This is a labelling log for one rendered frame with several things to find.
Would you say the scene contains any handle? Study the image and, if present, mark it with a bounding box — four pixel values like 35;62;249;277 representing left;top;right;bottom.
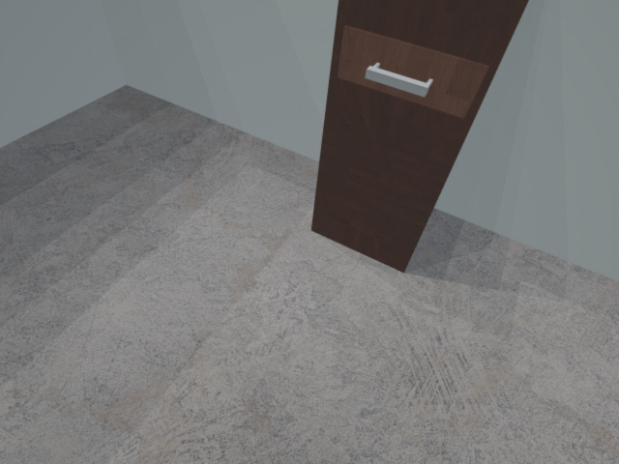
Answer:
365;63;433;97

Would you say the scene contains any drawer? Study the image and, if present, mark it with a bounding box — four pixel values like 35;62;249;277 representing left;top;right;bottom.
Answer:
338;25;489;119

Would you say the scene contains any cabinet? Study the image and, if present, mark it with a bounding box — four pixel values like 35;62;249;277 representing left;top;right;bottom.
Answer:
311;0;529;273

